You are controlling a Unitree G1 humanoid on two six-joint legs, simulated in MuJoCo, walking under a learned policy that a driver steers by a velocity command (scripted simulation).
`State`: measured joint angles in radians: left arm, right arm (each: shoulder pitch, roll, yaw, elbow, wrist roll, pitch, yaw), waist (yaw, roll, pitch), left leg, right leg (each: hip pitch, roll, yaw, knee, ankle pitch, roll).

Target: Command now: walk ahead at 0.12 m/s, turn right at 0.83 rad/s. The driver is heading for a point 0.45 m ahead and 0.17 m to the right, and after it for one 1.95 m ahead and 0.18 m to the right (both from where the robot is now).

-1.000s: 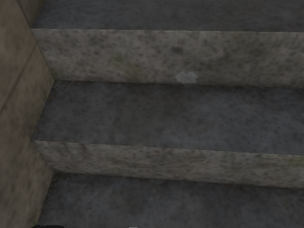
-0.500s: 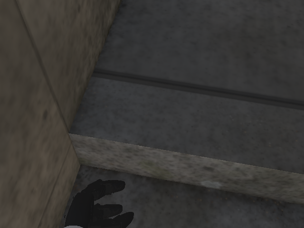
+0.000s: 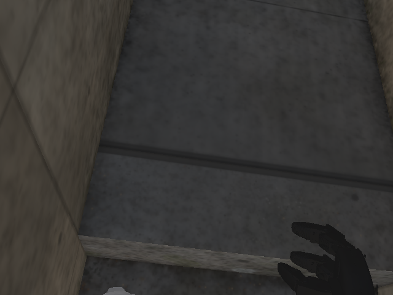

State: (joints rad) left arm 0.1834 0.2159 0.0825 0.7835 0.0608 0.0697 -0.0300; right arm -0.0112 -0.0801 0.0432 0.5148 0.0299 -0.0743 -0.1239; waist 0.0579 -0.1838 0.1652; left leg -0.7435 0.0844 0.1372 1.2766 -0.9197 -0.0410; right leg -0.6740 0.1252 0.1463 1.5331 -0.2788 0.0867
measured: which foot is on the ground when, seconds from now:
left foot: down 0.00-0.32, up 0.34-0.60, down 0.62-0.88, up 0.90-1.00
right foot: up 0.00-0.36, down 0.38-0.62, up 0.64-0.92, down 0.94-1.00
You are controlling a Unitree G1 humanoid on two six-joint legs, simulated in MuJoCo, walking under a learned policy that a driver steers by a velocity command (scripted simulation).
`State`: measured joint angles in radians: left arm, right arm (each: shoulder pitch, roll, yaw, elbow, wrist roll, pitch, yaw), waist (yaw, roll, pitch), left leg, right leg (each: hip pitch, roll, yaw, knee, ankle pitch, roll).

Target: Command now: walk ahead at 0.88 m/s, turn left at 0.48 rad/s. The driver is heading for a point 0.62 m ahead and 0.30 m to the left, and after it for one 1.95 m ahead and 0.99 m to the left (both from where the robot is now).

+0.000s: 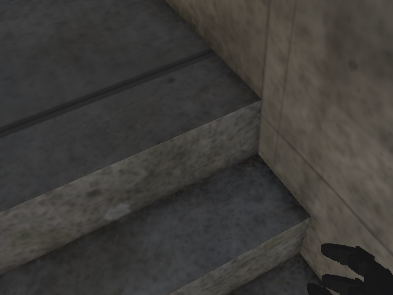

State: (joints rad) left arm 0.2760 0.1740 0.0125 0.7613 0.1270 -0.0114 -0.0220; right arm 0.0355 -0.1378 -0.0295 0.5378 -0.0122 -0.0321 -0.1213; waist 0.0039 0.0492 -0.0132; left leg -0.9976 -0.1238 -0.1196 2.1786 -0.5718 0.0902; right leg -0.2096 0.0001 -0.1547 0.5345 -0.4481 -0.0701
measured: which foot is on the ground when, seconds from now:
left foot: up 0.00-0.36, down 0.38-0.74, up 0.76-1.00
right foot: down 0.00-0.40, up 0.42-0.74, down 0.76-1.00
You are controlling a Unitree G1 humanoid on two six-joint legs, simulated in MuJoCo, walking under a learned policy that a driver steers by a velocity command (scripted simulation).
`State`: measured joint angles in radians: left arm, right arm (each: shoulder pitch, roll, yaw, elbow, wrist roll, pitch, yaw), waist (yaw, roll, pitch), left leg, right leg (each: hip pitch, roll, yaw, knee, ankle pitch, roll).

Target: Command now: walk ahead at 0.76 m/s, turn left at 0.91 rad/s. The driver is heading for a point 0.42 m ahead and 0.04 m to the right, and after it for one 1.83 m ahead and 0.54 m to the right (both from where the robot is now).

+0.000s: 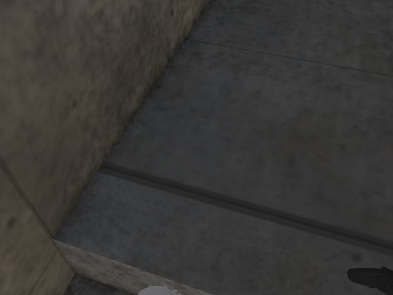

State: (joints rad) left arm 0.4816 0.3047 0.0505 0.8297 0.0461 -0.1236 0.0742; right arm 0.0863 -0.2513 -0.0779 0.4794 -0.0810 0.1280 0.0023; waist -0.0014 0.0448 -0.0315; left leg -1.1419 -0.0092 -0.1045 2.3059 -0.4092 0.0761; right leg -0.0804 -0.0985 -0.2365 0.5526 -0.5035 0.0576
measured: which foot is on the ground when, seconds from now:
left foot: up 0.00-0.18, down 0.20-0.68, up 0.70-1.00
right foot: down 0.00-0.22, up 0.24-0.66, down 0.68-1.00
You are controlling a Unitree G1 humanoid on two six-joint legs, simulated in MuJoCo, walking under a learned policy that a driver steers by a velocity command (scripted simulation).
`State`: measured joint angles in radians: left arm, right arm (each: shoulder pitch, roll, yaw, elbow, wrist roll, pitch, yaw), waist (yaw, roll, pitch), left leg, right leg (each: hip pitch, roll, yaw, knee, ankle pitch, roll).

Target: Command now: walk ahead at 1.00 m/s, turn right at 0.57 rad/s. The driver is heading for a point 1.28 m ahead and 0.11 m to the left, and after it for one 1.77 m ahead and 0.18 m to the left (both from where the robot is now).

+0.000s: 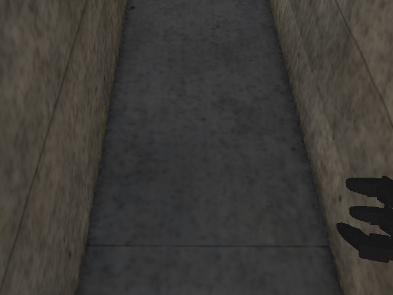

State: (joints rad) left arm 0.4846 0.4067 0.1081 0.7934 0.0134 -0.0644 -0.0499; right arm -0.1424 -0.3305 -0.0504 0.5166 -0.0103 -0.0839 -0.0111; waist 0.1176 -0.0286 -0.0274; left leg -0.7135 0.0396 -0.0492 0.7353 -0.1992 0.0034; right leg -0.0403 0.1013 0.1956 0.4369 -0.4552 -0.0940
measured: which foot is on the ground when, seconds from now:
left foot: up 0.00-0.02, down 0.04-0.44, up 0.46-0.78, down 0.80-1.00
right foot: down 0.00-0.02, up 0.04-0.42, down 0.44-1.00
